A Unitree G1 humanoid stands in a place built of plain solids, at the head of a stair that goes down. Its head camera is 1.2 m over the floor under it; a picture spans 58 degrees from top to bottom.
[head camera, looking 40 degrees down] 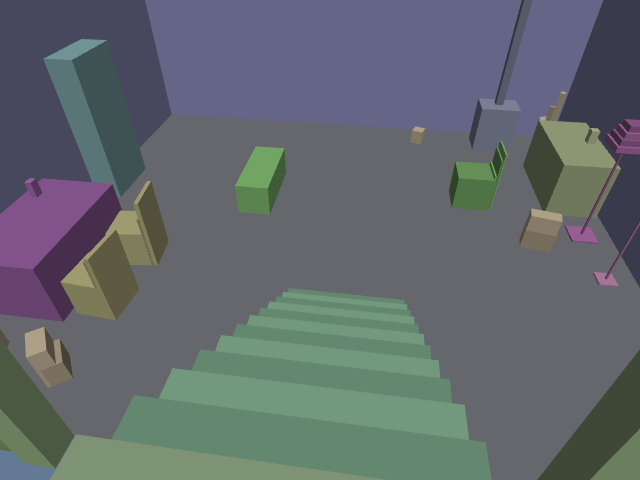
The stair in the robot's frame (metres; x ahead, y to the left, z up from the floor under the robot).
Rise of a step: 0.19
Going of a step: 0.24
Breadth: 1.20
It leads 8 degrees to the right of straight ahead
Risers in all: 12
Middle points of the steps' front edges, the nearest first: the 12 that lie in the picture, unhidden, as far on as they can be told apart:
0.50 0.09 0.00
0.73 0.06 -0.19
0.97 0.03 -0.38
1.20 -0.01 -0.57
1.43 -0.04 -0.76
1.67 -0.07 -0.95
1.90 -0.10 -1.14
2.13 -0.14 -1.34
2.37 -0.17 -1.53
2.60 -0.20 -1.72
2.83 -0.23 -1.91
3.07 -0.27 -2.10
